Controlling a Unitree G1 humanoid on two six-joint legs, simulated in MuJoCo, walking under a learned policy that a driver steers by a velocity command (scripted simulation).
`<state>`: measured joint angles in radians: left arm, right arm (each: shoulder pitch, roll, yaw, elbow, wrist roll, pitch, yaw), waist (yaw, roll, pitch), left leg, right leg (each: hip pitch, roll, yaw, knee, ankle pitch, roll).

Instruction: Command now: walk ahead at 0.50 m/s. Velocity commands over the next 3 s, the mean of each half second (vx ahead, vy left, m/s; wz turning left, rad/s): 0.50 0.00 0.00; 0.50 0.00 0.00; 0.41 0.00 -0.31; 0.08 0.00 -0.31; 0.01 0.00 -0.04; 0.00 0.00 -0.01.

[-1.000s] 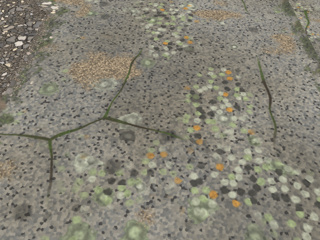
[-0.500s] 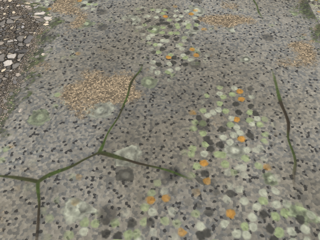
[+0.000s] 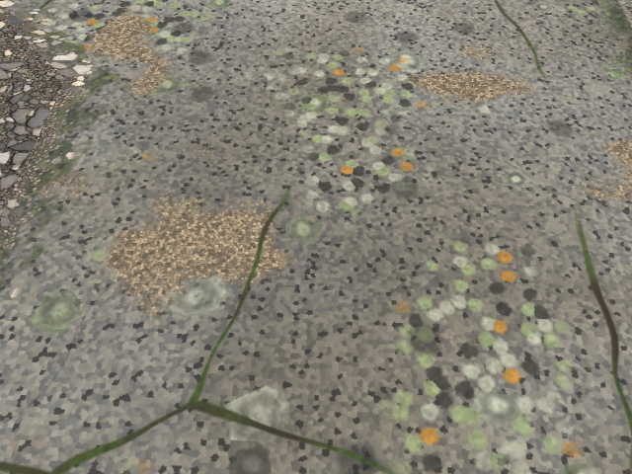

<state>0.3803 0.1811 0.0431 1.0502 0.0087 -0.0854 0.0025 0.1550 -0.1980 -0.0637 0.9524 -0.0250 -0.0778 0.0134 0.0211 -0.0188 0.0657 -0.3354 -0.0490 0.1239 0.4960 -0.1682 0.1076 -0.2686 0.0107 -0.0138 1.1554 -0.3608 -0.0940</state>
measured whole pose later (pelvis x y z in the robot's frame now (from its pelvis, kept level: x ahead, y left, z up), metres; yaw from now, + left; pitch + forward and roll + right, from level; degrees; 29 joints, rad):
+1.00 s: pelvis +0.54 -0.02 +0.00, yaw +0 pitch +1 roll -1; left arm 0.49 0.17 0.03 1.08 0.02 -0.10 0.01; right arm 0.01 -0.18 -0.03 0.87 -0.02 -0.05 0.03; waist 0.07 0.02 0.06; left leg -0.52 0.03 0.09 0.56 -0.11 0.09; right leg 0.14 0.07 -0.08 0.21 -0.36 -0.06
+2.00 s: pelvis +0.85 -0.02 +0.01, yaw -20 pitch +1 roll +0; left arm 0.22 0.21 0.04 0.90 0.03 0.01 0.01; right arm 0.26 -0.21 -0.05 0.92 -0.01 0.05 -0.04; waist 0.02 0.01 0.01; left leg -0.33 0.03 -0.01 0.72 -0.40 0.00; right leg -0.29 0.10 -0.01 0.36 -0.08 -0.11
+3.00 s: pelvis +0.90 +0.02 +0.01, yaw -19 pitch -1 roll -1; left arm 0.26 0.14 -0.01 1.18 0.00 0.00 0.04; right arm 0.34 -0.13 0.02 1.13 -0.01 -0.02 -0.05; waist 0.01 0.00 0.02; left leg -0.05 -0.05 0.01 0.36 -0.29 0.06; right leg -0.19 0.04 0.02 0.37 -0.16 -0.02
